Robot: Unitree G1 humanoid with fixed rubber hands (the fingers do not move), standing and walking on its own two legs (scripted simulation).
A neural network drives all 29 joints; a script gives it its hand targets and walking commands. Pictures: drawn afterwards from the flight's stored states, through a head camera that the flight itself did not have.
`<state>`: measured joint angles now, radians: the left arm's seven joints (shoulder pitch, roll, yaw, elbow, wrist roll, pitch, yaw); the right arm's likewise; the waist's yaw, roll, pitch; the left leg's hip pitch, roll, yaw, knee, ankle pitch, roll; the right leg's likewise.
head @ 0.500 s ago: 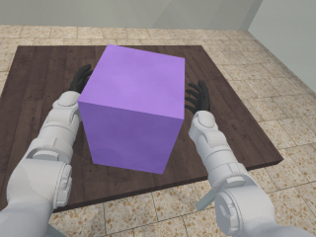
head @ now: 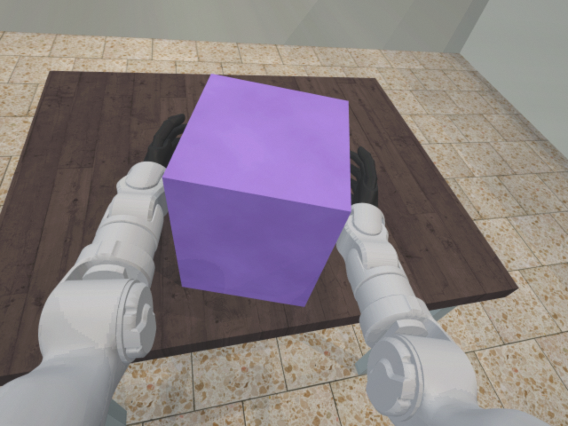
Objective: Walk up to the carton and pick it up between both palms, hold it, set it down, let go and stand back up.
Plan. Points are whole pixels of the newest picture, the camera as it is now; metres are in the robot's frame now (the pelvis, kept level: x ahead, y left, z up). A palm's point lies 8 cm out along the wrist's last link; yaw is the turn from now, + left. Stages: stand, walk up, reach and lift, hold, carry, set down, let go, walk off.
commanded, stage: reach and lift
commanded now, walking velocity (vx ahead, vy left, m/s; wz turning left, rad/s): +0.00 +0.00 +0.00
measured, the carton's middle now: (261, 198) +0.44 +0.00 +0.07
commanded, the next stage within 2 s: none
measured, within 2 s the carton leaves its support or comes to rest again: leaves its support in 1.22 s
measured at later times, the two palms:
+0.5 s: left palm (155, 171) +0.46 +0.15 +0.10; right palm (357, 207) +0.40 -0.14 +0.10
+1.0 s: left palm (155, 172) +0.46 +0.15 +0.10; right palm (358, 207) +0.40 -0.14 +0.10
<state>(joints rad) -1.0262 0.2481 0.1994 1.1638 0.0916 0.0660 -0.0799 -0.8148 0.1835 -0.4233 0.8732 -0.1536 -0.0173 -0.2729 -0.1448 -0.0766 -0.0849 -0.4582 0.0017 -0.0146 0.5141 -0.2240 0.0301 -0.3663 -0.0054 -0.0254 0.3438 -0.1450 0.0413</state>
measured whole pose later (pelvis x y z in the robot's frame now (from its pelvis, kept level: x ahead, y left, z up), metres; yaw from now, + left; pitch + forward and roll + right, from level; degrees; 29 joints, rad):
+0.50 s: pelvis +0.04 -0.01 +0.01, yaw +1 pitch +1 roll -2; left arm -0.89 0.15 0.36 1.13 0.27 0.01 -0.14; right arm -0.65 0.26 -0.55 0.82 -0.27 -0.14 -0.20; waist -0.08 -0.07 -0.02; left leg -0.18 -0.01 -0.01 0.43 -0.26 0.03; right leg -0.09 -0.01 -0.03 0.26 -0.19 0.04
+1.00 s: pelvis +0.04 -0.01 +0.01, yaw +2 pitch +1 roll -2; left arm -0.86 0.14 0.36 1.05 0.28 0.04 -0.14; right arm -0.65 0.25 -0.52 0.85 -0.26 -0.18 -0.22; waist -0.10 -0.09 -0.02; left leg -0.18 -0.01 -0.03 0.42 -0.25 0.02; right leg -0.09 -0.02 -0.04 0.25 -0.18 0.04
